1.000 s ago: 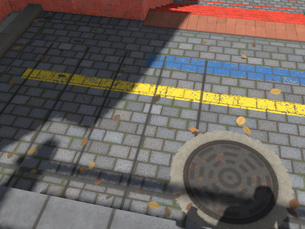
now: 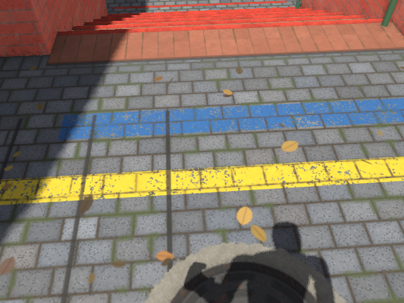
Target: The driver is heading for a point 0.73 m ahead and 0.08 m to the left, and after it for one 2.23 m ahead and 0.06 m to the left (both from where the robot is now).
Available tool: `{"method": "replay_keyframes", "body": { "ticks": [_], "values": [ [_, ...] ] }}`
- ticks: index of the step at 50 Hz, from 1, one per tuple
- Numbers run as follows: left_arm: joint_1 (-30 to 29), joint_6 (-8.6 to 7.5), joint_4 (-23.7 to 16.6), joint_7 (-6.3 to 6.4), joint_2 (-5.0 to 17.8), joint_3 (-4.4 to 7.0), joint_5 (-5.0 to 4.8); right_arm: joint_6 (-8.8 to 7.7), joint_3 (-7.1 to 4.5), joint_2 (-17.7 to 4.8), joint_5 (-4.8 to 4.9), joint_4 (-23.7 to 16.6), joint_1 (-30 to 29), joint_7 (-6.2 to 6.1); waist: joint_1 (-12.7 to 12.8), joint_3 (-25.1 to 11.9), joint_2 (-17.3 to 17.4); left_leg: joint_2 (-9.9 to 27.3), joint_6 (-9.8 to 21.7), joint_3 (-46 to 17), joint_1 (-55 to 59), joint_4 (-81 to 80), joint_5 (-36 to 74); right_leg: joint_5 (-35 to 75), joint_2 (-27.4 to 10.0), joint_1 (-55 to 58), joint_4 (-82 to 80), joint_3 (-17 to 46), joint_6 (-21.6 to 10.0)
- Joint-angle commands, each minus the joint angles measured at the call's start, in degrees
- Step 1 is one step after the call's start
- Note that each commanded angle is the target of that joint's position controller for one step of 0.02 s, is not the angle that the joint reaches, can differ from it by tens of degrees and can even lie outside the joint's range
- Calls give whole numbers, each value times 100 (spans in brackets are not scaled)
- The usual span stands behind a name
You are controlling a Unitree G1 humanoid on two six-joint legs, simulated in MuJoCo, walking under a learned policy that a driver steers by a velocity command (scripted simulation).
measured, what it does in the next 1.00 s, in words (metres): goes down: right foot 0.16 m lower, then left foot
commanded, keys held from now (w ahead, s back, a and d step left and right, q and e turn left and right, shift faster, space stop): w+q+shift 0.42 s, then w+shift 0.06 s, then w+e+shift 0.52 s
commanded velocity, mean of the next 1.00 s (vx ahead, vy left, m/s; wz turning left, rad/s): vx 1.00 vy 0.00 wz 0.25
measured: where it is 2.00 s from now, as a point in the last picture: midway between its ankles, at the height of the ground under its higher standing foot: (145, 88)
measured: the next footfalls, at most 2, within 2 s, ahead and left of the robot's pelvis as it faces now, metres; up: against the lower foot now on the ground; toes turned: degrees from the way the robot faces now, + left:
right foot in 0.14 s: +0.29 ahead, -0.14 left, -0.16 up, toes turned +9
left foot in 0.52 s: +0.63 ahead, +0.16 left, -0.16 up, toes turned +33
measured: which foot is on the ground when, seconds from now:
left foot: down 0.00-0.16, up 0.18-0.50, down 0.52-0.96, up 0.98-1.00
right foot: up 0.00-0.12, down 0.14-0.52, up 0.54-0.94, down 0.96-1.00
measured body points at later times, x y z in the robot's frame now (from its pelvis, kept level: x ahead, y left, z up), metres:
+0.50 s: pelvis +0.46 +0.04 -0.15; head +0.49 +0.06 +0.29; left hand +0.24 +0.21 -0.29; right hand +0.82 -0.05 -0.20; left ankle +0.60 +0.14 -0.84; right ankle +0.26 -0.15 -0.83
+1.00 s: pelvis +0.91 +0.20 -0.16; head +0.93 +0.20 +0.29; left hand +0.95 +0.49 -0.27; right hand +1.00 -0.06 -0.30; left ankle +0.64 +0.19 -0.75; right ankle +1.03 +0.21 -0.86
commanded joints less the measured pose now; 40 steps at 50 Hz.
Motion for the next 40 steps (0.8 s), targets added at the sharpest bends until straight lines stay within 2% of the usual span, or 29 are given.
{"method": "replay_keyframes", "body": {
  "ticks": [1, 2, 4, 5, 6, 7, 8, 9, 10, 11, 12, 13, 14, 16, 17, 20, 21, 23, 24, 25, 26, 27, 28, 29, 30, 31, 34, 37, 40],
  "values": [
    [216, -28, -153, -80, 55, -9, -119, -201, -31, -543, 59, -673, -1241, 41, 515, 250, 495, 714, 425, -1259, -3310, -573, 2081, 1917, 429, 3400, -1030, -603, -2],
    [158, 22, -243, -63, 71, -33, -145, -149, -45, -637, -17, -629, -1007, 73, 400, 276, 597, 717, 439, -1355, -3044, -360, 2140, 1433, 550, 3408, -1163, -674, 7],
    [-12, -42, -369, 51, 222, 6, -209, -62, -26, -638, -202, -455, -512, 47, 213, 521, 296, 726, 394, -1605, -1964, 558, 2325, 680, 500, 3125, -2182, -448, 78],
    [452, -125, -261, 119, 402, 101, -171, 3, -7, -657, -318, -321, -398, 10, 403, 377, 104, 529, 379, -1535, -1227, 1609, 3083, 825, 418, 3175, -2913, -408, 66],
    [1205, -174, -51, 200, 615, 217, -173, 85, -45, -884, -305, -251, -495, -50, 869, 97, 144, 472, 400, -1441, -1209, 2986, 3556, 1068, 197, 3896, -3429, -260, 38],
    [2190, -143, 219, 274, 944, 387, -176, 97, -88, -972, -211, -361, -728, -17, 1306, -416, -71, 487, 363, -1150, -2067, 4358, 2861, 704, -157, 5381, -3226, 66, -24],
    [2787, -111, 387, 266, 1060, 393, 32, 61, 5, -457, -24, -506, -933, -52, 1364, -570, -50, 245, 308, -739, -3603, 6213, -405, 1704, -842, 6543, -1984, 240, -123],
    [3050, -161, 409, 183, 1055, 338, 157, 43, 69, -291, 319, -802, -312, -226, 920, -1459, -627, 764, 209, -344, -5102, 6648, -628, 3988, -2095, 8317, -272, 1068, -344],
    [3009, -184, 438, 161, 1262, 506, 75, 126, 125, -521, 216, -943, -777, -316, 1294, -1974, -1238, 949, 166, 157, -6456, 7395, -351, 760, -2737, 8731, -845, 2300, -1320],
    [2876, -218, 370, 188, 936, 498, 24, 188, 125, -606, -119, -1123, -1528, -262, 1438, -1813, -686, 1350, 209, 223, -6377, 6878, 492, -3014, -2502, 7508, -2071, 2813, -1456],
    [2569, -217, 362, 201, 467, 364, 102, 202, 48, -681, -271, -1228, -2226, -101, 1378, -741, 100, 1448, 193, 295, -6043, 6557, 823, -3922, -2142, 5924, -2777, 2673, -1298],
    [2556, -338, 617, 215, 239, 261, 120, 154, -2, -599, -358, -1507, -2915, 47, 1234, 109, 52, 1695, 191, 70, -6134, 5773, 1290, -2309, -2098, 5096, -2554, 2339, -1100],
    [2550, -401, 931, 275, 182, 226, -39, 237, 58, -292, -279, -1825, -3425, 202, 836, 713, -12, 1893, 20, -46, -5806, 4918, 1324, -1401, -1903, 4015, -2910, 1619, -841],
    [1753, -420, 846, 287, 82, 171, -170, 363, 199, 137, -237, -2026, -3318, 384, 190, 794, -429, 1940, -156, 153, -4229, 3392, 2034, -1290, -1316, 2357, -3808, 293, -396],
    [1505, -432, 762, 278, 137, 178, -227, 353, 242, 113, -279, -2155, -3287, 432, 48, 843, -704, 1989, -131, 247, -3847, 2842, 2747, -389, -1259, 2034, -3738, -163, -334],
    [1473, -347, 702, 259, 278, 191, -338, 340, 269, -89, -218, -2219, -3759, 509, 118, 814, -71, 1496, 36, 1302, -2836, 1367, 3308, 892, -716, 2123, -3922, -1496, -47],
    [1612, -308, 667, 265, 428, 204, -295, 336, 276, -147, -133, -2175, -3740, 514, 156, 606, 28, 1206, 142, 1609, -2356, 1138, 3494, 2287, -584, 2380, -3664, -1812, 52],
    [2137, -233, 742, 329, 875, 262, -223, 271, 251, -414, -231, -2121, -3502, 472, -19, 365, -142, 728, 302, 1837, -1566, 569, 2983, 4390, -850, 2976, -2609, -1744, 65],
    [2181, -169, 715, 370, 1047, 271, -171, 266, 170, -652, -311, -1901, -2799, 435, -370, -83, -230, 563, 419, 1700, -645, 328, 2924, 4483, -943, 3051, -1617, -1683, -10],
    [1927, -124, 607, 374, 1158, 255, -125, 272, 20, -958, -319, -1420, -1403, 353, -967, -732, -289, 596, 622, 1261, 993, -8, 3041, 4127, -962, 2623, -208, -1579, -129],
    [1781, -84, 643, 305, 1132, 278, -79, 276, -153, -1295, -274, -1145, -884, 261, -1172, -908, 216, 1023, 904, 520, 2234, -567, 2888, -98, -204, 1545, 2211, -1728, -219],
    [2389, -97, 361, 265, 459, 114, -58, 273, -199, -1757, -322, -1316, -1230, 199, -304, -1533, 1380, 2504, 942, -1213, 3024, 73, 3829, -4616, 128, 376, 4569, -1341, -334],
    [2476, -158, -4, 260, 779, 162, -379, 331, -209, -1845, -316, -1507, -1071, 114, -404, -2586, 1274, 3334, 1466, -3030, 3557, -1393, 2120, -4075, 345, -386, 4911, -217, -478],
    [1834, -156, -39, 272, 999, 210, -416, 297, -220, -1613, -326, -1415, -1341, 19, -376, -1324, 566, 3166, 1224, -2908, 2577, -2278, 1146, -3406, 171, -965, 4676, -362, -458],
    [1709, -118, -52, 219, 916, 188, -359, 195, -142, -1331, -314, -1400, -1766, -31, -34, -323, 180, 3051, 1023, -2290, 1378, -2572, 1289, -3060, -37, -899, 4192, -353, -450],
    [1741, -20, 37, 185, 753, 158, -269, 81, -100, -1153, -312, -1377, -2031, -37, 271, -1, -179, 2879, 852, -1782, 570, -2654, 1905, -2953, -172, -528, 3906, -231, -418],
    [2147, 328, 308, 15, 399, 130, -180, -239, 20, -758, -152, -1257, -2234, 23, 871, 385, -49, 2396, 300, -304, -718, -3135, 2479, -2674, -456, 213, 2973, -58, -320],
    [1120, 361, -44, -77, 283, 129, -304, -411, 53, -574, -120, -1080, -2032, 113, 720, 772, 349, 1737, -244, 1129, -845, -3527, 4129, -1637, -338, 51, 1708, -502, -382],
    [486, 239, -269, -146, 138, 49, -318, -453, 113, -521, -57, -1002, -1887, 77, 637, 771, 333, 1589, -416, 1909, -549, -3652, 5540, -503, -128, 430, 266, -1136, -574]
  ]
}}
Keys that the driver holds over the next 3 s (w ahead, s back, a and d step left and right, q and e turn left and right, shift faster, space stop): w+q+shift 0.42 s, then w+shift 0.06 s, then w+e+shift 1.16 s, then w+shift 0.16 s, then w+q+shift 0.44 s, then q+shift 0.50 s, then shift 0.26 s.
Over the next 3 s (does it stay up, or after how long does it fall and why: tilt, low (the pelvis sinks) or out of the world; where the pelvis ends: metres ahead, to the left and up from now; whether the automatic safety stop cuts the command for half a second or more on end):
stays up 2.43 -0.15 -0.30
